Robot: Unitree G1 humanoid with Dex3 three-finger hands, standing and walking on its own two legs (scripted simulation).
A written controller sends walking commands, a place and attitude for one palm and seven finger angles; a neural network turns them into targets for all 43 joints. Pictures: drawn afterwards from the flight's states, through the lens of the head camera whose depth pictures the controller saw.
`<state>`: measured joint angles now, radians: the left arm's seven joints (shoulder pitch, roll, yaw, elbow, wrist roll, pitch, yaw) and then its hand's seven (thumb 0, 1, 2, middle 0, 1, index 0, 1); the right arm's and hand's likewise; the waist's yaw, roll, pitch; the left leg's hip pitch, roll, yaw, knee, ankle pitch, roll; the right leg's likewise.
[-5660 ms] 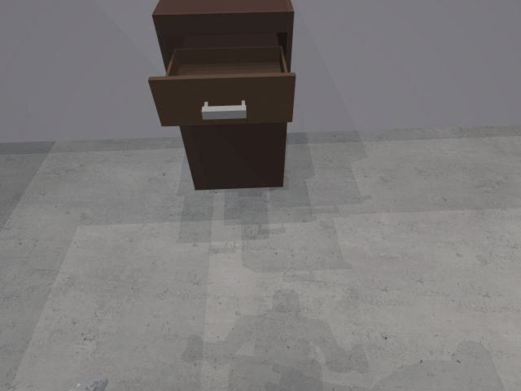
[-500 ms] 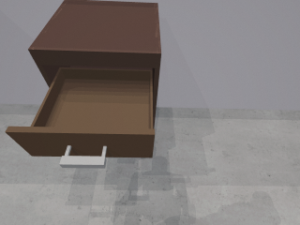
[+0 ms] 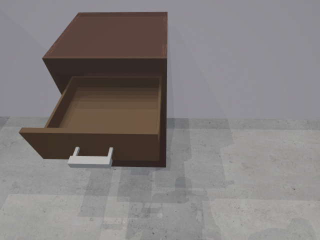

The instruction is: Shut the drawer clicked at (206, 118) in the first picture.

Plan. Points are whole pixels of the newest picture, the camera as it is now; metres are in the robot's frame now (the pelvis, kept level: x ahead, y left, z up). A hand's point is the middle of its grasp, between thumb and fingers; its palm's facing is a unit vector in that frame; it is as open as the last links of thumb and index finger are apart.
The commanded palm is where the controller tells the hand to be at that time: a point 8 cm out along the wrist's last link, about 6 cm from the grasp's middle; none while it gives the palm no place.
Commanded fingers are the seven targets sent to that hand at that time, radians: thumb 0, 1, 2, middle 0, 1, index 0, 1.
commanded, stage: come to a stop and stand still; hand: left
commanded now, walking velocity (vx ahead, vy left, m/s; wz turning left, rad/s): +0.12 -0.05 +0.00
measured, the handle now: (92, 155) +0.36 +0.26 -0.07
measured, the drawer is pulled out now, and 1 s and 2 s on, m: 0.30 0.30 0.30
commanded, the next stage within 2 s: look again from close up in 0.20 s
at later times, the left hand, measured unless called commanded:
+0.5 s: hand out of the picture -0.01 +0.16 -0.18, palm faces +0.01 -0.98 -0.19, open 7.3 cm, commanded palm none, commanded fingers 0.00 0.90 0.90 -0.20 -0.30 -0.20 -0.30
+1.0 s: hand out of the picture +0.03 +0.17 -0.18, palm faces +0.05 -0.98 -0.21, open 7.3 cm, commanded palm none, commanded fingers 0.00 0.90 0.90 -0.20 -0.30 -0.20 -0.30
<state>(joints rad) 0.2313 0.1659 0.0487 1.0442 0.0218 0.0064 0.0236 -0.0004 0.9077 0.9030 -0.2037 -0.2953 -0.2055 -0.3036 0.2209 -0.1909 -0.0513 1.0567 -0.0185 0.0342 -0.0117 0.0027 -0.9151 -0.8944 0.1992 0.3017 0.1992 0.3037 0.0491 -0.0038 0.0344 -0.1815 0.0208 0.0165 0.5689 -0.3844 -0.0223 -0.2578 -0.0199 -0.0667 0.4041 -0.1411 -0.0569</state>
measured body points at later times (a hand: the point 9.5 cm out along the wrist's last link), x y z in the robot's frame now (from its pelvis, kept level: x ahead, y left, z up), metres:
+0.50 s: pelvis +0.01 +0.00 -0.01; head +0.04 -0.02 +0.44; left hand -0.01 +0.21 -0.17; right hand +0.00 -0.20 -0.18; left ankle -0.01 +0.11 -0.75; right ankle +0.00 -0.08 -0.75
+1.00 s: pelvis +0.03 +0.00 -0.01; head +0.04 -0.02 +0.44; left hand +0.03 +0.22 -0.16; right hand +0.03 -0.22 -0.18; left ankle -0.01 +0.11 -0.75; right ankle +0.00 -0.08 -0.75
